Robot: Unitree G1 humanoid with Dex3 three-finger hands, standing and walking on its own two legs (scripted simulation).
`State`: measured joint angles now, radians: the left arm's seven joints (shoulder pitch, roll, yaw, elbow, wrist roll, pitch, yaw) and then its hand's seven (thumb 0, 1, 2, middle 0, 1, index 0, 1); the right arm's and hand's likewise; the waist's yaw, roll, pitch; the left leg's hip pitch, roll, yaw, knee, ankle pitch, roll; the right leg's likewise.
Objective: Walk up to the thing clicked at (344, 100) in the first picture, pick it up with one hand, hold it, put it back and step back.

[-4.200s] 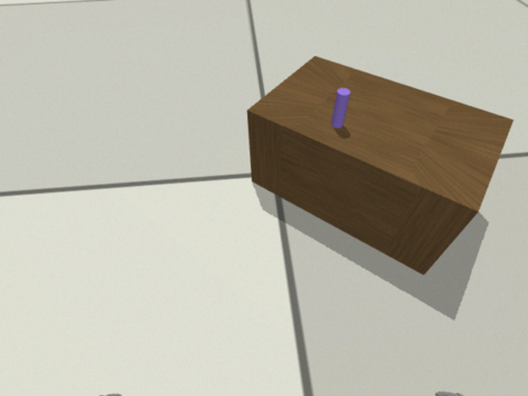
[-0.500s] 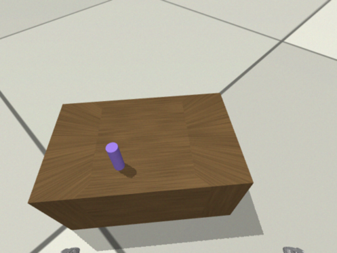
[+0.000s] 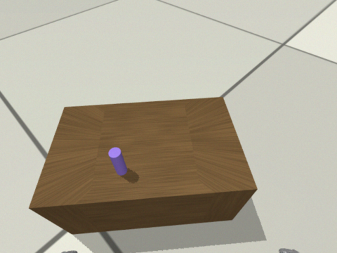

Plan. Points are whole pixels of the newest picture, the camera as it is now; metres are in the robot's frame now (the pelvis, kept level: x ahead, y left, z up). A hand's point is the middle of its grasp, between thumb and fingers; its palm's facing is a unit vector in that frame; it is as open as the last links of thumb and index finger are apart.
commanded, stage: walk up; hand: left
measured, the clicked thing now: (118, 162) +0.48 +0.22 -0.26
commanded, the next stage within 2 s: stand in 0.58 s
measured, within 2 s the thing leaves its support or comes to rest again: neither
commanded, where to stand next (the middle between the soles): +0.05 -0.01 m, yaw +3 degrees
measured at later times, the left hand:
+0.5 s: hand out of the picture +0.08 +0.25 -0.16, palm faces -0.03 -0.95 -0.32, open 7.4 cm
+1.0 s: hand out of the picture +0.09 +0.25 -0.15, palm faces -0.01 -0.94 -0.35, open 7.4 cm
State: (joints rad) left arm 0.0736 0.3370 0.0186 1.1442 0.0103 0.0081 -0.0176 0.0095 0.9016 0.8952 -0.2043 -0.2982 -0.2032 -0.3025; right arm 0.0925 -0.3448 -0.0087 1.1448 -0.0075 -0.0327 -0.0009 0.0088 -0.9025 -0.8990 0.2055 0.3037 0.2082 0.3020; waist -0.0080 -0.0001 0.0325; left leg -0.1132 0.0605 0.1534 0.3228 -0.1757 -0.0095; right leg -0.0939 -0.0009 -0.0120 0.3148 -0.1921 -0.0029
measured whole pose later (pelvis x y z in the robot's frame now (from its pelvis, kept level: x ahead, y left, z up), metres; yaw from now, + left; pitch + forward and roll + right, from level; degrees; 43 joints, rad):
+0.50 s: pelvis +0.00 +0.00 +0.00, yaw +0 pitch -1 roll +0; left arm 0.09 0.34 0.02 1.15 0.02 0.01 -0.02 0.01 0.90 0.90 -0.20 -0.30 -0.20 -0.30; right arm 0.10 -0.34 -0.01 1.14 -0.01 -0.02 0.00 0.01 -0.90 -0.90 0.21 0.30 0.21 0.30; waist -0.01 0.00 0.05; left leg -0.11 0.06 0.15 0.31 -0.18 -0.01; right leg -0.08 0.00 -0.01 0.29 -0.19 0.00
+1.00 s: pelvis +0.01 +0.00 +0.00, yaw +1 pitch -2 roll +0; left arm 0.08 0.35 0.00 1.14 0.01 -0.01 0.00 0.01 0.90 0.90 -0.20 -0.30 -0.20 -0.30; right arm 0.08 -0.34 0.00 1.14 -0.01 -0.01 0.01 0.01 -0.90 -0.90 0.21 0.30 0.21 0.30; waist -0.01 0.01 0.03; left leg -0.09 0.05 0.13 0.29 -0.17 -0.01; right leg -0.06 -0.01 -0.03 0.27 -0.19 0.00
